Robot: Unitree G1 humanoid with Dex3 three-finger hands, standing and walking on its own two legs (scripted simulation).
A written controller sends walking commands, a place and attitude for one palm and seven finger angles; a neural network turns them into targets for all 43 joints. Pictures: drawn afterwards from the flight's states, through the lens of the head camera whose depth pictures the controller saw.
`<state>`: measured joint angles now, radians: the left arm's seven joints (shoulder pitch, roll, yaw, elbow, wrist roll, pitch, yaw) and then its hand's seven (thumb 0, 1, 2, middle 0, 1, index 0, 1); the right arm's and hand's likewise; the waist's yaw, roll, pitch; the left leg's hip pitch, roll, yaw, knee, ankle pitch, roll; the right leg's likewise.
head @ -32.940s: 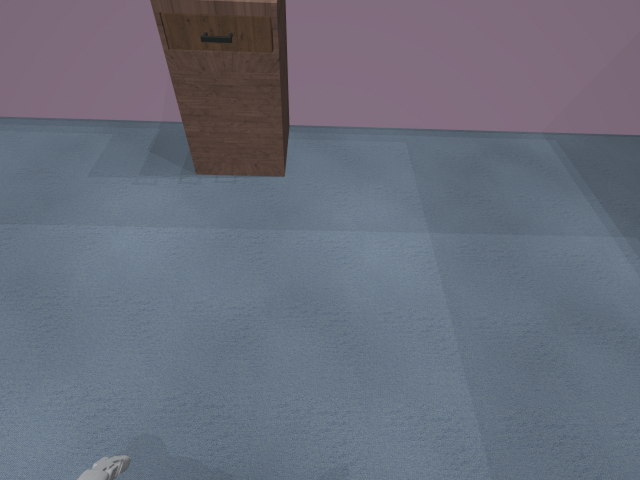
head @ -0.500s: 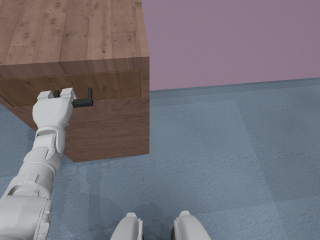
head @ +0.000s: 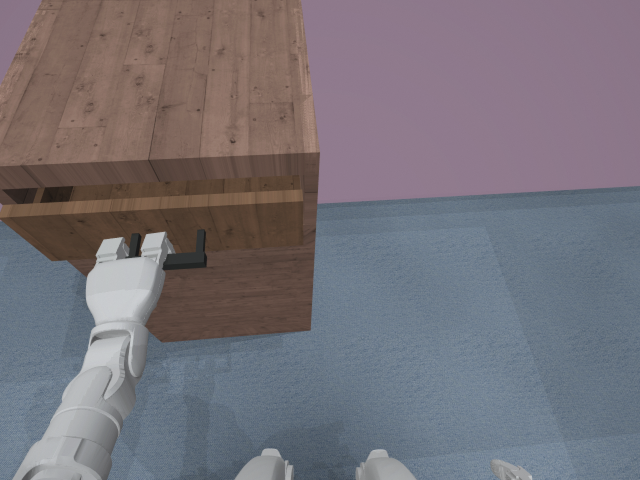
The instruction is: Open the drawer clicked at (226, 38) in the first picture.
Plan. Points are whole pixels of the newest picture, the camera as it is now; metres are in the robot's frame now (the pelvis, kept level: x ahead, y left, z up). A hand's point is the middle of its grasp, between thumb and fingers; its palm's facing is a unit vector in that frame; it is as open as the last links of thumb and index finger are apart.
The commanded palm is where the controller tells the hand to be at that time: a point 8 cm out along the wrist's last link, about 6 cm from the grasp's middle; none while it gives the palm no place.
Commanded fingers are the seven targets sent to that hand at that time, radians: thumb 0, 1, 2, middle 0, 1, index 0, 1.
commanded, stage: pull the drawer open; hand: left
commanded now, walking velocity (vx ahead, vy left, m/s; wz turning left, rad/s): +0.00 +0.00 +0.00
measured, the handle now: (167, 250) +0.41 +0.24 -0.03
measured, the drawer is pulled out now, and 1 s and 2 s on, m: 0.04 0.18 0.30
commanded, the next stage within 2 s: open the thumb to release the handle in 1.50 s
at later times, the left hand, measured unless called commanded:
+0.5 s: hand (141, 321) +0.32 +0.26 -0.06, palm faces -0.07 -0.07 -0.99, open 5.8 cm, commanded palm +0.27 +0.25 +0.00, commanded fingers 0.00 0.90 0.90 -0.40 -1.35 -0.40 -1.35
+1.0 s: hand (131, 413) +0.20 +0.24 -0.06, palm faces -0.06 -0.10 -0.99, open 5.7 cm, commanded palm +0.16 +0.23 +0.00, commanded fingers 0.00 0.90 0.90 -0.40 -1.35 -0.40 -1.35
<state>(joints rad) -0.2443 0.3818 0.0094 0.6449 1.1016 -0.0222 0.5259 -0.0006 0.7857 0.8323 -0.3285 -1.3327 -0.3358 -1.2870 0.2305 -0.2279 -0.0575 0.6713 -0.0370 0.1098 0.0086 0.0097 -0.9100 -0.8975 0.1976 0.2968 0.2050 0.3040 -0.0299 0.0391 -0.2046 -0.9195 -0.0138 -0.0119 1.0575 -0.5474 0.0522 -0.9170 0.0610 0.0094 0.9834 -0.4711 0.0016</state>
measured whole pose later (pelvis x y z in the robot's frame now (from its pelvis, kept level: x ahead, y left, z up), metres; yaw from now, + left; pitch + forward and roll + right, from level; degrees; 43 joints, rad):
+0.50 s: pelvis -0.01 +0.00 +0.00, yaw -2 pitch +22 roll -2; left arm -0.11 0.40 0.06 0.56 1.07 -0.03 0.48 0.00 0.80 0.83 -0.31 -1.31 -0.30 -1.24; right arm 0.26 -0.23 -0.05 0.66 -0.02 0.12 0.00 0.01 -0.91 -0.90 0.20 0.30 0.21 0.30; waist -0.05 0.04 -0.20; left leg -0.90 0.00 0.02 1.05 -0.53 0.05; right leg -0.91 0.08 0.04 0.99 -0.45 0.00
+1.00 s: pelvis -0.01 -0.01 +0.00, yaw +0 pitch +18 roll -2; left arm 0.32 0.30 -0.04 0.21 1.09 0.05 0.56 0.00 0.79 0.84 -0.30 -1.28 -0.32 -1.25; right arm 0.12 -0.20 -0.01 0.56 -0.04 0.08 0.04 0.01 -0.91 -0.90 0.20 0.30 0.20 0.30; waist 0.01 0.03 -0.21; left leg -0.82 -0.01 0.00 1.06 -0.56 0.04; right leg -0.83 0.06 0.02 1.01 -0.49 -0.01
